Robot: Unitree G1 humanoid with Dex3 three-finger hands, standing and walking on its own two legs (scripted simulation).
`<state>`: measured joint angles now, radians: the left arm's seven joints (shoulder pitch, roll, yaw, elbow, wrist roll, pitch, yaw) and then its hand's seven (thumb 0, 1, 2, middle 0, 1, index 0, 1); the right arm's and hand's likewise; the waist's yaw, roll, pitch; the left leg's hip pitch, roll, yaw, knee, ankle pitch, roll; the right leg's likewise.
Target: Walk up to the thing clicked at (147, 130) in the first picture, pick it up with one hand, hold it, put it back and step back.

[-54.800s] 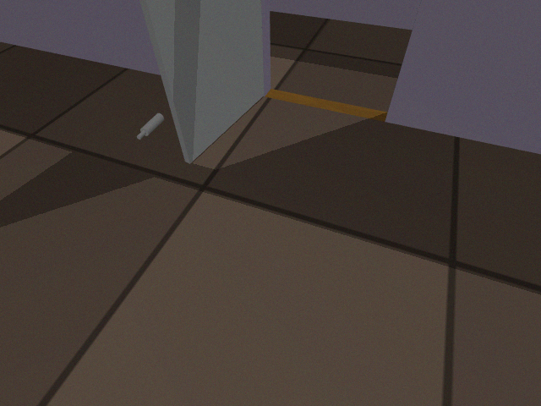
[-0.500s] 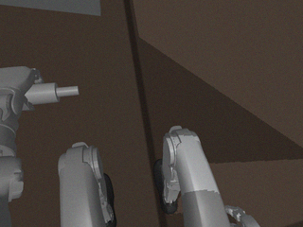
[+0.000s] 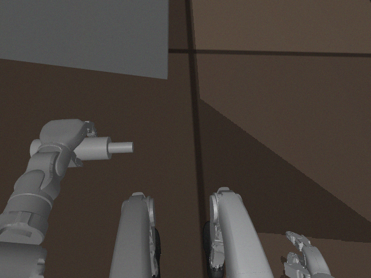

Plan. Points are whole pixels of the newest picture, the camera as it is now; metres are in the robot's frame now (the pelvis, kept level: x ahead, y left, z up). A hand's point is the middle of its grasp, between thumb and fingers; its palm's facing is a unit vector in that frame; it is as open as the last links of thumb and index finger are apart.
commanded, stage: lift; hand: left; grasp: from above
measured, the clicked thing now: (85, 148) +0.41 +0.25 -0.13
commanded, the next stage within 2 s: hold in 0.84 s
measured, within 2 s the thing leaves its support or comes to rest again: neither
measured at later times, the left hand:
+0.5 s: hand (46, 146) +0.35 +0.24 +0.07, palm faces -0.48 -0.05 -0.87, open 8.7 cm
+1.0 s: hand (32, 114) +0.37 +0.22 +0.14, palm faces -0.48 -0.08 -0.87, open 8.7 cm
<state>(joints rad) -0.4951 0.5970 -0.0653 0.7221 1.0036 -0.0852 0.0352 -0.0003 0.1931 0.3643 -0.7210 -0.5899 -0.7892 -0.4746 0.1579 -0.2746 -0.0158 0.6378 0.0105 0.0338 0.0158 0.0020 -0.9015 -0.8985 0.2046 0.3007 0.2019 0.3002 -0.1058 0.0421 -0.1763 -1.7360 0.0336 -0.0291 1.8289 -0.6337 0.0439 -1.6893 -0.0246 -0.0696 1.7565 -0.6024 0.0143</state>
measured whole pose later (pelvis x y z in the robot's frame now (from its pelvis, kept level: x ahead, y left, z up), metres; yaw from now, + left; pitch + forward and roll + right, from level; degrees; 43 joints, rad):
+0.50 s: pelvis +0.03 +0.00 +0.16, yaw +1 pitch +17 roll -3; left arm -0.31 0.44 -0.16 0.81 1.04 -0.06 0.13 0.00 0.20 0.38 -0.71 -0.59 -0.77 -0.49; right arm 0.26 -0.25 -0.02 0.74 0.03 -0.01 -0.04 0.00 -0.90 -0.90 0.20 0.30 0.20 0.30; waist -0.08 0.04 -0.14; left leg -1.00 0.04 0.02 1.20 -0.49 0.03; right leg -0.98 0.00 -0.04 1.14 -0.45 0.01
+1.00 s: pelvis +0.07 +0.00 +0.23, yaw +1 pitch +10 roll -1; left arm -0.27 0.39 -0.20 0.78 1.01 -0.02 0.11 0.00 0.21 0.37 -0.71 -0.58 -0.77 -0.49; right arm 0.25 -0.26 -0.04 0.73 0.04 0.02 -0.05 0.01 -0.89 -0.89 0.20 0.30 0.20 0.30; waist -0.05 0.03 -0.08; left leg -0.59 0.02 0.04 0.80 -0.39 0.02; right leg -0.59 -0.01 -0.02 0.77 -0.36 0.01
